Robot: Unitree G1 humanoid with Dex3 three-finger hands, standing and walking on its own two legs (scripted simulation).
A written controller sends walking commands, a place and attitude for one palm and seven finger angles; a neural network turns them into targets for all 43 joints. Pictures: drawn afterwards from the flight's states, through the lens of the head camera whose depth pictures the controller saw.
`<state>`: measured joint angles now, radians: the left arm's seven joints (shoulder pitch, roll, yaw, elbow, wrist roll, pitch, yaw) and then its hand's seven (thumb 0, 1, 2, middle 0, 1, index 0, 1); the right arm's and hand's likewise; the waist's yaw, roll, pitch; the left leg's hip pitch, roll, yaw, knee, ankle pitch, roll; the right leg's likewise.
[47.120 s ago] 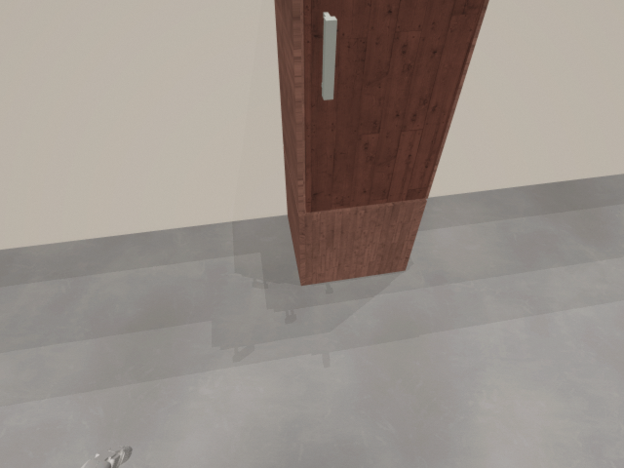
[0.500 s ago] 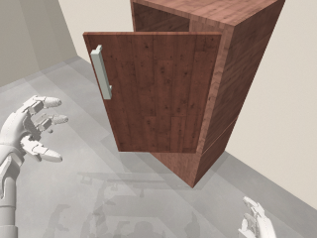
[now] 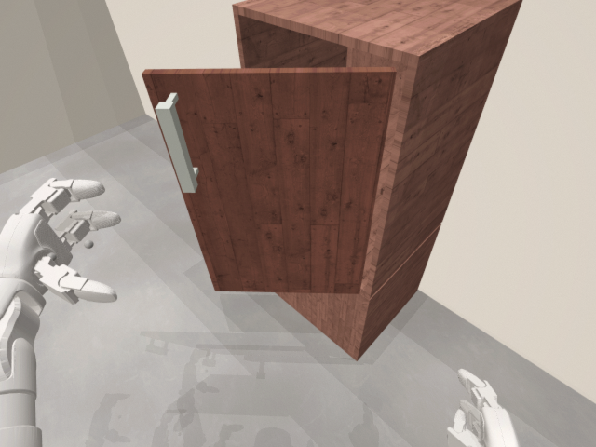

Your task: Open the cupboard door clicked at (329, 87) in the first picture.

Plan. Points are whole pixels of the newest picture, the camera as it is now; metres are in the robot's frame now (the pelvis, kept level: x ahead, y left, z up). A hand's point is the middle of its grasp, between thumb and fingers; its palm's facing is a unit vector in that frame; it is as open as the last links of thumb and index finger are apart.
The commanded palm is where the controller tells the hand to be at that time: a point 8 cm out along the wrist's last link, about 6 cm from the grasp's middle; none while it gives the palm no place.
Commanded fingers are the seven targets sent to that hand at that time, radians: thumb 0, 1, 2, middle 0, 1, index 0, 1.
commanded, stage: move the hooked fingers beside the handle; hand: left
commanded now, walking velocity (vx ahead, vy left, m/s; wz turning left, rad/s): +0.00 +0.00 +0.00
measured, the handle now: (181, 144) +0.54 +0.25 +0.14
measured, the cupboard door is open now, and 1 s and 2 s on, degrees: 42 42 42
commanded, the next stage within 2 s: none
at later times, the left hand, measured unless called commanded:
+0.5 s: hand (114, 209) +0.37 +0.29 +0.15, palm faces +0.09 -1.00 -0.03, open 14.0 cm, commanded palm +0.34 +0.34 +0.16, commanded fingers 0.00 -0.50 0.30 -0.30 -1.20 -0.30 -1.20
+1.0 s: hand (131, 176) +0.44 +0.29 +0.15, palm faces +0.06 -1.00 -0.01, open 14.0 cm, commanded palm +0.41 +0.35 +0.15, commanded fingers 0.00 -0.50 0.30 -0.30 -1.20 -0.30 -1.20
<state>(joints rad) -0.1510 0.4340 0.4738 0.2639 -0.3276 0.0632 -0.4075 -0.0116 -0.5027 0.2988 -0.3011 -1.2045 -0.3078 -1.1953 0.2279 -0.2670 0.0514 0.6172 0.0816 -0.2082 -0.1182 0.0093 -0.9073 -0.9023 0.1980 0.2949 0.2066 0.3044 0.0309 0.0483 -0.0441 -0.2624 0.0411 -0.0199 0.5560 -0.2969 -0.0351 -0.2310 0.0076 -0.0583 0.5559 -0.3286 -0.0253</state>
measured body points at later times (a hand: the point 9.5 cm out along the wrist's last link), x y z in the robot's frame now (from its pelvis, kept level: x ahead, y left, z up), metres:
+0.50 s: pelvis -0.01 +0.02 +0.00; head +0.01 +0.01 +0.45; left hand +0.36 +0.34 +0.15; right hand +0.11 -0.23 -0.10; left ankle +0.00 +0.15 -0.73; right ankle -0.02 -0.10 -0.73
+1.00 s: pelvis +0.00 +0.03 +0.00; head +0.05 +0.04 +0.45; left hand +0.43 +0.35 +0.15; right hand +0.08 -0.24 -0.11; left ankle +0.00 +0.15 -0.73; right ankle -0.02 -0.10 -0.73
